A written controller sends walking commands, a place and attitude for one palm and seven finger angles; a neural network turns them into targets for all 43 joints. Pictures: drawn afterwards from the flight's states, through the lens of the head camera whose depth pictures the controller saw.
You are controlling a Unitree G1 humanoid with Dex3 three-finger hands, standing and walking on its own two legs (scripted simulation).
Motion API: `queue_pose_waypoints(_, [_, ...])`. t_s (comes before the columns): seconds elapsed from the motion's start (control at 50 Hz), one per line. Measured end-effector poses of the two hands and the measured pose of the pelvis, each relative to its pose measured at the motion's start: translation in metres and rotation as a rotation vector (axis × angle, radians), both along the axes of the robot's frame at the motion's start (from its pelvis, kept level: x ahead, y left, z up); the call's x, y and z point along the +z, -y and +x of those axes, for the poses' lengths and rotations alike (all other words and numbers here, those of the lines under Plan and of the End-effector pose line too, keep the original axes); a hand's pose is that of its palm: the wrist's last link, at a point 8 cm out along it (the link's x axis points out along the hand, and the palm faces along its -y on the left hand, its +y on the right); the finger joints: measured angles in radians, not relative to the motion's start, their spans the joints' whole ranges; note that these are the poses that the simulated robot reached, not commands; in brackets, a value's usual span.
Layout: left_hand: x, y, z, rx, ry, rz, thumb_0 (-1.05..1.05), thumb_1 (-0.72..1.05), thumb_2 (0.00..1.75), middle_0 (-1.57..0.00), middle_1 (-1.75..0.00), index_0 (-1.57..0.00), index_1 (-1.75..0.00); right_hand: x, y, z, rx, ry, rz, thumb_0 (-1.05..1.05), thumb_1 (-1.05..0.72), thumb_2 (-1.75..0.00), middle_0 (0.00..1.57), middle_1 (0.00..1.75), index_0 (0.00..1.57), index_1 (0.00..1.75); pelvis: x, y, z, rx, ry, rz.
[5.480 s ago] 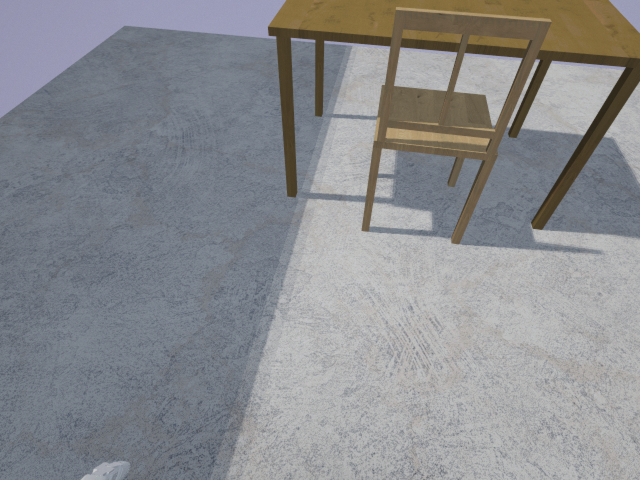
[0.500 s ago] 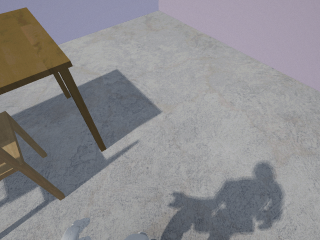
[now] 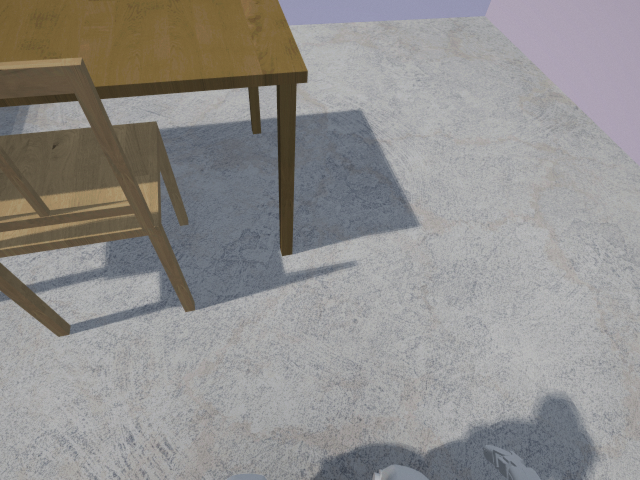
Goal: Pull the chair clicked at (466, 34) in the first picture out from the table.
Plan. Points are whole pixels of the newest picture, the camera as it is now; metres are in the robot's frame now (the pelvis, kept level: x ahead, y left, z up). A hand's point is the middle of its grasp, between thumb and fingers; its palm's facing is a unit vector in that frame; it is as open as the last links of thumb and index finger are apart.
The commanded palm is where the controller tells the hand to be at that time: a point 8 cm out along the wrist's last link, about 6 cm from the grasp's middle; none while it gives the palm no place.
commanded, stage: turn to face it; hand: left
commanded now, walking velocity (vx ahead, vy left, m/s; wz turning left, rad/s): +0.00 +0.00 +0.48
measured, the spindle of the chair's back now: (6, 165) +0.58 +0.63 -0.07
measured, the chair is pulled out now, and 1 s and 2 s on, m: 0.00 0.00 0.00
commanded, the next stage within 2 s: take the last steps up to it in 0.42 s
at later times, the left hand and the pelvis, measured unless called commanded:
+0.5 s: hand out of the picture +0.04 +0.15 -0.13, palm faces +0.23 -0.93 -0.27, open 7.3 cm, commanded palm none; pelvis -0.01 -0.05 +0.01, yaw +13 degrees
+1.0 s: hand out of the picture -0.11 +0.19 -0.17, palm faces +0.38 -0.91 -0.17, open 7.4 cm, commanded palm none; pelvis +0.00 +0.03 +0.01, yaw +19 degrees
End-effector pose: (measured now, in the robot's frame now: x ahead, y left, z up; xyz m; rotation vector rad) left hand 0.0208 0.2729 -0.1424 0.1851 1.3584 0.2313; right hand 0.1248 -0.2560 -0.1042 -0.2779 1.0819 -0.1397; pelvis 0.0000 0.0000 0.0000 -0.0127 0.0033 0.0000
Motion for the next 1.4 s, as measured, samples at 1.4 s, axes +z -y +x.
queue_pose_waypoints(1.4, [0.008,-0.012,0.156,0.147,0.302,-0.019,0.00,0.92,0.90,-0.20,-0.30,-0.20,-0.30,-0.043,-0.070,-0.074,0.017,-0.600,0.098,0.00,-0.91,-0.90,0.20,0.30,0.20,0.30,-0.013,-0.033,0.127,0.309,0.042,0.028])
